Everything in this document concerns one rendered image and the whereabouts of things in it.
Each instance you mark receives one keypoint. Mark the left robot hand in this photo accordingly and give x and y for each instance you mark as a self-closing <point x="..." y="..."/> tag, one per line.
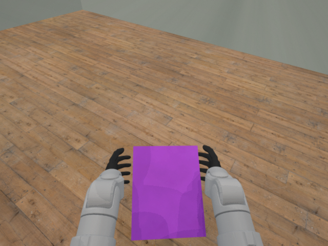
<point x="113" y="162"/>

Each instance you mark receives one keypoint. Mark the right robot forearm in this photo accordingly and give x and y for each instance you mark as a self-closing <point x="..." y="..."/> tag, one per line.
<point x="231" y="210"/>

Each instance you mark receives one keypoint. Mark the right robot hand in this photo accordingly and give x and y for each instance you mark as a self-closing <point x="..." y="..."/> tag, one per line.
<point x="212" y="159"/>

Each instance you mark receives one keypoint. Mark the carton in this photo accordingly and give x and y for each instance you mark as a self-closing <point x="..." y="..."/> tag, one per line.
<point x="166" y="193"/>

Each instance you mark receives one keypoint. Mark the left robot forearm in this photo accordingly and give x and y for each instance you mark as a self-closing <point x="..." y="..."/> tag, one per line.
<point x="100" y="211"/>

